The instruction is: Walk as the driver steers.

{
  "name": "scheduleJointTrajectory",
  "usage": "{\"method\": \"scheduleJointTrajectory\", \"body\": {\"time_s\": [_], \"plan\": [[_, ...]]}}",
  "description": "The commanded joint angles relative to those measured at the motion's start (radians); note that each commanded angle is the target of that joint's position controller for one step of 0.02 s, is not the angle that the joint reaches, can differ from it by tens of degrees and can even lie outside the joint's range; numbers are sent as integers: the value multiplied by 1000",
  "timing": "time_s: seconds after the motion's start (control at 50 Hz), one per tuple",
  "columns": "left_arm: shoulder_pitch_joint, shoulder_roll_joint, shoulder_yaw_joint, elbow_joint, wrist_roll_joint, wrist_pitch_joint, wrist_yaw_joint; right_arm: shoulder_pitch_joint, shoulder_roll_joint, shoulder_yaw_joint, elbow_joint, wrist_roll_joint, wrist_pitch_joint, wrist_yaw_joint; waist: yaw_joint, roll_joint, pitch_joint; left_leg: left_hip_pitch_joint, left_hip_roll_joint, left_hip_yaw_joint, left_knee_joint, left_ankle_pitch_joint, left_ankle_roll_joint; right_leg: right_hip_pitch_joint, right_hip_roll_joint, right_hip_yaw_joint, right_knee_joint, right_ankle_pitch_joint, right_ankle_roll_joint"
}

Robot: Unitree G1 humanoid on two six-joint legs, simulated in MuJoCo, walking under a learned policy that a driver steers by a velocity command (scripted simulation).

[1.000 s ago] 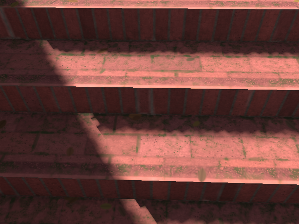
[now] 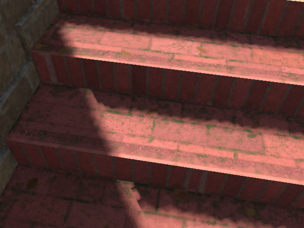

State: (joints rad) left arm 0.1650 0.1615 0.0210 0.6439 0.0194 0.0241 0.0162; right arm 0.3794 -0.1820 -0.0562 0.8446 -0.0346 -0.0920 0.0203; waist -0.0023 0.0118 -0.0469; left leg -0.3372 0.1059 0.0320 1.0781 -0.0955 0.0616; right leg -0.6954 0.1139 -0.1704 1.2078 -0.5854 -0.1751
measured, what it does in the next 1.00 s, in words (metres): climbs, turning right: left foot 0.16 m higher, then right foot 0.16 m higher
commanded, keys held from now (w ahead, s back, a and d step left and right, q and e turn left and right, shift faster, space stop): w+e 0.64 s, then w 0.28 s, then w+q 0.08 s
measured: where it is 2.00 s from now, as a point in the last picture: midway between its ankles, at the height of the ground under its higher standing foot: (240, 59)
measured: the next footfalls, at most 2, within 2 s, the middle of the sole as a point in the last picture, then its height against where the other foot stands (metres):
left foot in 0.42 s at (139, 218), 0.16 m higher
right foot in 0.96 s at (241, 143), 0.16 m higher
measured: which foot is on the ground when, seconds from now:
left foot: up 0.00-0.40, down 0.42-0.96, up 0.98-1.00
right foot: down 0.00-0.42, up 0.44-0.94, down 0.96-1.00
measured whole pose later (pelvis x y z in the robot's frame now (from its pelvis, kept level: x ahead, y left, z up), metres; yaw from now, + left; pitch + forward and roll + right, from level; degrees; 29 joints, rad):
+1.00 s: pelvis +0.57 -0.15 +0.29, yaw -28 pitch +5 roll -3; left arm -0.03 0.09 -0.01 0.59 0.02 -0.01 -0.01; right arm 0.49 -0.12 -0.04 0.99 0.04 -0.14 0.01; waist -0.05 -0.01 0.04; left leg -0.04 0.15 0.11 0.57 -0.19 0.01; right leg -0.93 0.01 -0.17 1.24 -0.39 -0.14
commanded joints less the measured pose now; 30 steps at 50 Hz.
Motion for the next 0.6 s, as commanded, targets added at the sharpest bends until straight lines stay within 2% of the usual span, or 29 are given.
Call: {"method": "scheduleJointTrajectory", "body": {"time_s": [0.02,0.04,0.06,0.08,0.1,0.12,0.14,0.16,0.18,0.2,0.22,0.26,0.28,0.3,0.32,0.34,0.36,0.38,0.4,0.42,0.44,0.46,0.48,0.5,0.52,0.54,0.56,0.58,0.6], "plan": [[57,178,83,21,-2,-53,-8,-165,14,10,-259,-34,-38,20,-1,30,18,-620,-71,-148,938,72,-7,316,-324,1081,-943,-238,-51],[76,125,70,75,5,-74,-12,-197,38,24,-285,-21,-25,-2,-28,63,100,-678,-57,-119,987,64,1,229,-272,851,-854,-63,-30],[91,82,55,121,12,-90,-20,-177,71,43,-292,-15,-8,-22,-63,46,139,-708,-46,-100,986,35,3,202,-208,653,-798,112,-8],[119,51,45,161,6,-101,-32,-155,105,59,-291,-23,16,-33,-82,28,152,-739,-40,-103,1022,8,16,191,-165,536,-756,219,29],[140,54,43,186,2,-106,-37,-152,95,63,-287,-22,32,-33,-82,21,152,-766,-43,-93,993,-40,19,193,-150,493,-760,247,18],[133,70,46,179,-3,-114,-36,-142,80,65,-278,-26,43,-30,-89,40,166,-767,-18,-84,858,-20,6,188,-143,463,-765,252,33],[173,83,46,198,-6,-115,-35,-213,67,66,-301,-22,46,-23,-57,32,174,-792,-26,-36,801,-38,-4,201,-136,452,-793,272,30],[240,101,48,212,-2,-124,-39,-284,81,68,-312,-25,52,-25,-11,-8,142,-861,-47,31,905,-73,-1,271,-152,487,-813,401,31],[298,132,50,227,4,-134,-34,-365,105,80,-350,-28,52,-31,24,-59,127,-979,-53,64,1011,-139,-1,356,-185,525,-837,523,17],[355,133,51,251,9,-135,-30,-427,138,95,-384,-27,45,-39,53,-111,122,-1118,-53,64,1131,-217,8,466,-207,559,-842,554,4],[376,138,50,260,9,-138,-25,-472,141,103,-410,-26,35,-42,61,-119,121,-1179,-44,49,1106,-251,15,521,-213,557,-859,503,2],[442,115,47,289,-11,-129,-8,-632,133,119,-486,-34,25,-31,106,-114,136,-1129,-38,62,875,-290,17,511,-181,555,-947,470,-5],[455,118,48,294,-9,-125,7,-666,120,119,-508,-29,28,-21,114,-110,120,-1110,-43,67,790,-295,12,551,-195,569,-992,523,-32],[457,136,57,270,-27,-120,26,-679,108,121,-519,-24,39,-5,128,-87,76,-947,-39,94,589,-285,9,569,-233,566,-1126,684,-63],[471,127,56,288,-30,-107,35,-687,107,117,-504,-29,56,-3,133,-76,53,-871,-63,119,560,-287,18,617,-233,539,-1145,872,-57],[343,141,55,231,-16,-102,49,-535,122,120,-467,-9,58,-7,21,-123,-28,-581,-87,130,340,-326,43,565,-208,411,-1067,1307,-39],[270,170,72,177,-16,-105,47,-440,65,99,-442,4,53,-22,-45,-140,-141,-231,-170,159,207,-328,62,470,-180,349,-953,1865,-19],[206,222,91,143,-19,-125,36,-254,4,57,-388,37,59,-39,-147,-197,-266,-27,-154,82,166,-244,77,502,-245,427,-790,2050,-2],[126,286,115,115,-35,-151,14,-98,-90,22,-341,38,59,-48,-228,-177,-346,63,-144,30,14,-228,81,582,-263,437,-611,2034,14],[84,274,121,91,-45,-187,-17,-16,-141,-9,-310,11,49,-50,-270,-73,-404,247,-112,-52,-203,-243,92,513,-195,421,-355,1783,40],[108,106,89,49,-52,-200,-50,4,-225,-36,-263,-14,33,-49,-195,275,-403,431,198,-579,-489,-247,236,174,48,357,145,582,110],[168,119,95,10,8,-193,-53,-106,-197,-45,-279,14,53,-54,-100,239,-426,330,277,-912,-645,-205,274,80,40,395,462,395,111],[182,81,93,4,28,-173,-55,-184,-112,-31,-256,28,54,-54,-26,120,-312,236,255,-858,-671,-556,269,11,-11,366,562,477,111],[137,35,73,-15,52,-156,-50,-180,-25,-13,-190,33,35,-52,13,-31,-106,97,220,-720,-659,-684,241,-104,-46,303,605,536,93],[105,16,63,-33,56,-136,-37,-176,23,-2,-151,22,10,-51,41,-104,-19,10,211,-579,-642,-598,183,-130,-66,324,623,587,76],[69,-18,47,-55,50,-115,-32,-130,55,9,-81,15,-8,-47,49,-52,3,-17,204,-514,-668,-489,172,-191,-55,310,776,565,67],[59,-52,30,-61,23,-92,-26,-99,70,16,-25,3,-22,-46,66,-34,77,-62,165,-377,-675,-392,141,-280,-42,345,838,518,53],[53,-72,17,-73,14,-68,-18,-70,81,21,22,-2,-41,-40,84,17,93,-48,158,-293,-698,-332,111,-350,-35,372,875,483,43],[80,-81,6,-76,13,-60,-22,-64,88,25,44,2,-55,-29,109,38,71,-11,143,-221,-703,-217,76,-395,-54,392,861,465,39]]}}
Keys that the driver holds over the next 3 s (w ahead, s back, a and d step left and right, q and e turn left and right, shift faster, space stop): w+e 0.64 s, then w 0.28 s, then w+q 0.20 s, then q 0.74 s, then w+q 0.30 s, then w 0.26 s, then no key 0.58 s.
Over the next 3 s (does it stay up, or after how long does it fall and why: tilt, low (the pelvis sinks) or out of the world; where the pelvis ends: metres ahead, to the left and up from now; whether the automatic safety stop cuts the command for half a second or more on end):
stays up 1.34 -0.31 0.74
